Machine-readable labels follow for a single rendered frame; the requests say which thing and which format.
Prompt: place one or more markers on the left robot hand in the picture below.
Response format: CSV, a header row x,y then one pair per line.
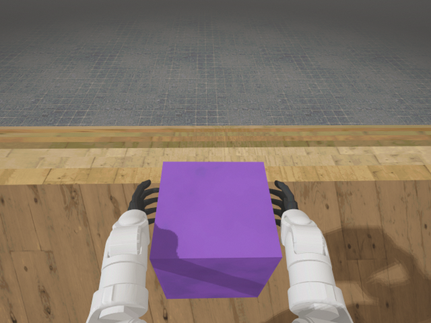
x,y
138,201

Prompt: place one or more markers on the right robot hand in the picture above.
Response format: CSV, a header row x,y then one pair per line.
x,y
287,201

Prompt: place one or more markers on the carton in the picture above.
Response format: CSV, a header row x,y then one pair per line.
x,y
215,234

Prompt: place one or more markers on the robot left forearm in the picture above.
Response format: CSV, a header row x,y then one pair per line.
x,y
122,294

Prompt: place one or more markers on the robot right forearm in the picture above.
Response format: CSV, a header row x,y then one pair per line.
x,y
312,291

